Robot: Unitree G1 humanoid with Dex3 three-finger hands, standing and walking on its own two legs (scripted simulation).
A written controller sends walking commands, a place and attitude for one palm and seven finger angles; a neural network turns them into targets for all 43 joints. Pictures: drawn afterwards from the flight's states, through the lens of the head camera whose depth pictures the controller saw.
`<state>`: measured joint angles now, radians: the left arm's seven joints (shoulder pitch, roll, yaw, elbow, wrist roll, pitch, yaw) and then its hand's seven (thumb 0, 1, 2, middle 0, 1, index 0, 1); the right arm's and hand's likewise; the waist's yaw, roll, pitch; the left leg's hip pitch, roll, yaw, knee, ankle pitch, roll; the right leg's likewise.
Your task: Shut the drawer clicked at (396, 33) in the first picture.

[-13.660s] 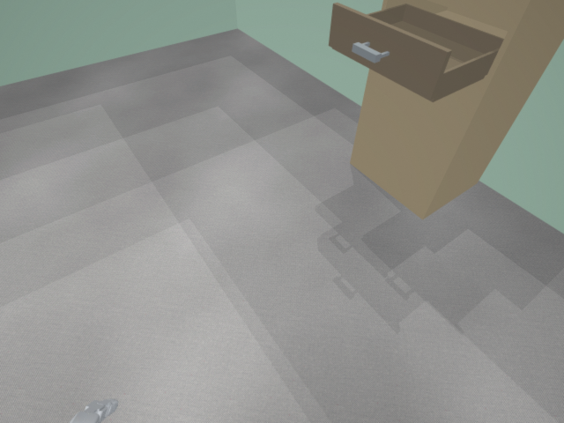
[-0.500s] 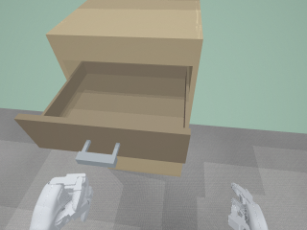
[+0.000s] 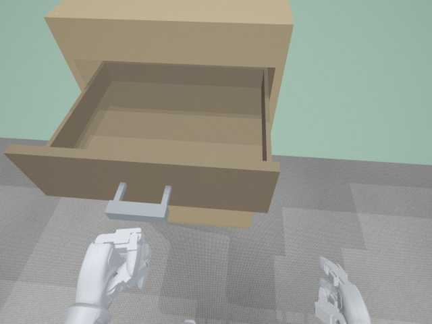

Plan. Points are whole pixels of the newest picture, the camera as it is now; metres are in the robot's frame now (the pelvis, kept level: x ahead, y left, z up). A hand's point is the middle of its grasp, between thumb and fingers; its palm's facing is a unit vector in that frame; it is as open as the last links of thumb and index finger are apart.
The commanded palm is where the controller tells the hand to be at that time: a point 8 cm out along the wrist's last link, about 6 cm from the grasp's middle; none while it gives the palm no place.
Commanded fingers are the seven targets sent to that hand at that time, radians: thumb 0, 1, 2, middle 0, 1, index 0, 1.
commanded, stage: bring the fist close to the handle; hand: left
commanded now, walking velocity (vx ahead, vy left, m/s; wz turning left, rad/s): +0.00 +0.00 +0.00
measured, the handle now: (141, 200) +0.32 +0.15 +0.07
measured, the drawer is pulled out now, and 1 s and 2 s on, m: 0.29 0.28 0.16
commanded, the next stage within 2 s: push the drawer shut in 0.48 s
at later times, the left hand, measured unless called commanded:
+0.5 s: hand (150, 267) +0.21 +0.11 +0.06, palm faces -0.06 -1.00 -0.02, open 3.3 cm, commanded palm +0.19 +0.17 +0.07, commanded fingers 0.00 0.90 0.90 -1.40 -1.60 -1.40 -1.60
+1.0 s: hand (151, 246) +0.24 +0.12 +0.06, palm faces -0.06 -1.00 -0.06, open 3.0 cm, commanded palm +0.24 +0.17 +0.07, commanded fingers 0.00 0.90 0.90 -1.40 -1.60 -1.40 -1.60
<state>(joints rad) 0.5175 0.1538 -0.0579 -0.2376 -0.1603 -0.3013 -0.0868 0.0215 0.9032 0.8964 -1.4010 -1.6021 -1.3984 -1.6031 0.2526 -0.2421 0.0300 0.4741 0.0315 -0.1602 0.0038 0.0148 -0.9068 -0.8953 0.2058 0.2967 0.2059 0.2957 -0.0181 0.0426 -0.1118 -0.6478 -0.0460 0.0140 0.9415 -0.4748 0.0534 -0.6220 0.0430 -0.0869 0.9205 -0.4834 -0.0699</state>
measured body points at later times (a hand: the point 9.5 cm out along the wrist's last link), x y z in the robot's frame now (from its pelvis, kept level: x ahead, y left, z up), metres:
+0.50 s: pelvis +0.00 +0.01 -0.01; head +0.05 +0.00 +0.44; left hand +0.20 +0.17 +0.06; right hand +0.18 -0.22 -0.09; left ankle +0.00 +0.09 -0.69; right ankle -0.01 -0.07 -0.69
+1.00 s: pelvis +0.00 -0.01 -0.01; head +0.05 -0.01 +0.44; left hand +0.24 +0.17 +0.06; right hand +0.16 -0.24 -0.09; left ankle +0.00 +0.09 -0.69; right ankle -0.01 -0.08 -0.69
